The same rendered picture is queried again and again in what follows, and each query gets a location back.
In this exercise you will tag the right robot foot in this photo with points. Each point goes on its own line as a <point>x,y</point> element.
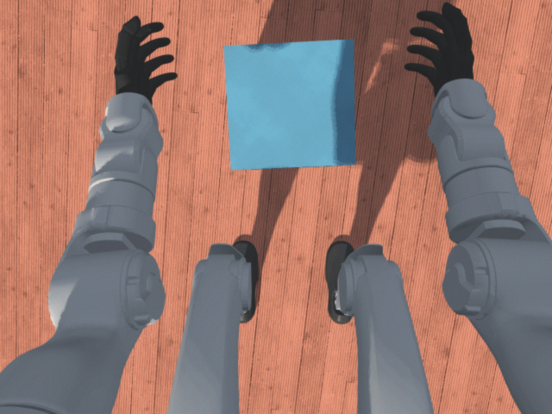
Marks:
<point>336,255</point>

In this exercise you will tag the carton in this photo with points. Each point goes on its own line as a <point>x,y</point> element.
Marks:
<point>290,104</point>

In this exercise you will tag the robot foot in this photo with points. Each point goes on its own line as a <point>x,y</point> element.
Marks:
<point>336,255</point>
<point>248,250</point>

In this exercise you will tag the robot left upper arm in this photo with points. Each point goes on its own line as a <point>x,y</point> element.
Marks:
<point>100,304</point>

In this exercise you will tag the left robot forearm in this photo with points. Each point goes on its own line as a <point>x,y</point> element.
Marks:
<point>119,211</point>

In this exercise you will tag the right robot forearm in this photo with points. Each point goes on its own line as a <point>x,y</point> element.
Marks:
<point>477,177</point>

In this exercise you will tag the robot right upper arm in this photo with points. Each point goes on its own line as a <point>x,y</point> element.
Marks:
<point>504,288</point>

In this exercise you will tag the left robot foot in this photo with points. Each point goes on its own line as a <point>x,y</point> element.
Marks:
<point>248,250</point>

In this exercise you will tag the robot right hand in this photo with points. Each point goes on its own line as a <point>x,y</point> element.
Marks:
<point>454,59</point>

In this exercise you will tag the robot left hand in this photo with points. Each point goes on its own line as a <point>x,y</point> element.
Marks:
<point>132,73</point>

